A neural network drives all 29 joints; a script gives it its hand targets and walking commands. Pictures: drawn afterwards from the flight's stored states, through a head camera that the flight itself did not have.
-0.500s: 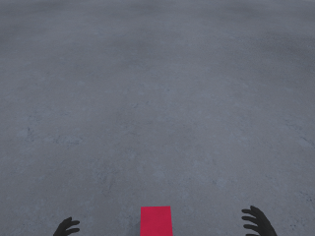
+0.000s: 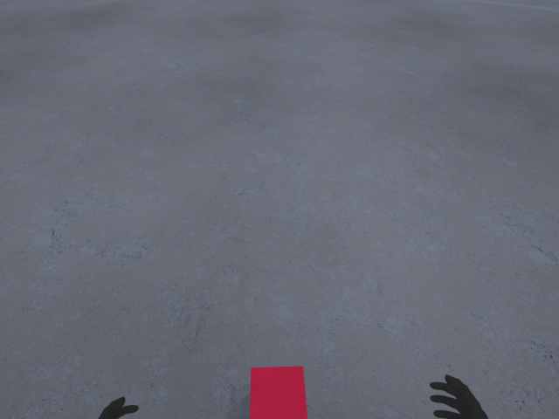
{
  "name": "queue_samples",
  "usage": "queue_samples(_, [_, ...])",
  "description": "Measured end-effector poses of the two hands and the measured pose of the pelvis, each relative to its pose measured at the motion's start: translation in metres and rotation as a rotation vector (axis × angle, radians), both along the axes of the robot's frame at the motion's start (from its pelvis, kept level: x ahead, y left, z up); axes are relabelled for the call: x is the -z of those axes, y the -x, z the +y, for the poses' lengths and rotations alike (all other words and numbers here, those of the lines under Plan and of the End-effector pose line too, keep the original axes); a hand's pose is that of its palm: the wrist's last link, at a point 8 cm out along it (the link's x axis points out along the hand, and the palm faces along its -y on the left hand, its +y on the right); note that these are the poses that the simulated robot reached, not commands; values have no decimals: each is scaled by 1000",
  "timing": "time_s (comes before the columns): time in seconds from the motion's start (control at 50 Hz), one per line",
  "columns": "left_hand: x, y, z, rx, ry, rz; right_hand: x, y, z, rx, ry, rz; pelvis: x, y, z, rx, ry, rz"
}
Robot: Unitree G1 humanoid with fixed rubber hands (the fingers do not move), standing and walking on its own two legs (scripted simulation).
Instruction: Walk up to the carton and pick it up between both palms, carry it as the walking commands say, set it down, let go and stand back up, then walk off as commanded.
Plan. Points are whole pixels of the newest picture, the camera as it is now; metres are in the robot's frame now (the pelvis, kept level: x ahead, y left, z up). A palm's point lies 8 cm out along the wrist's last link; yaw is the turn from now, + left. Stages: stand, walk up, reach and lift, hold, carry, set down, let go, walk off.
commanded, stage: walk off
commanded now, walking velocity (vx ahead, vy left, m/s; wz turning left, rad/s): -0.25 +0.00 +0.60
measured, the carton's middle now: out of the picture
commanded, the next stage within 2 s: stand in 0.38 s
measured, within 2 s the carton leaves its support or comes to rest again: neither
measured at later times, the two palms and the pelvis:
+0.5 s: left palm out of the picture +0.00 +0.32 -0.12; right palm out of the picture +0.06 -0.20 -0.11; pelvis -0.07 +0.05 -0.02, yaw +9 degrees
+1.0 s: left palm out of the picture -0.13 +0.31 -0.09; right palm out of the picture -0.01 -0.20 -0.10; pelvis -0.14 +0.03 +0.01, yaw +11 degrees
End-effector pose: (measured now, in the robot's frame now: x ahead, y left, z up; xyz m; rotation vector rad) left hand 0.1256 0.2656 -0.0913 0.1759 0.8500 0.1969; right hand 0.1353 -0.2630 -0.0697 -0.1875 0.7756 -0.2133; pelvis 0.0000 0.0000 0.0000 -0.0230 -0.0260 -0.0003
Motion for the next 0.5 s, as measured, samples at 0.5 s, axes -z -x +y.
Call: queue_samples(0.5, [34,125,56,-170,33,149,35,75,66,-97,9,187,15,68,52,-159,4,-28])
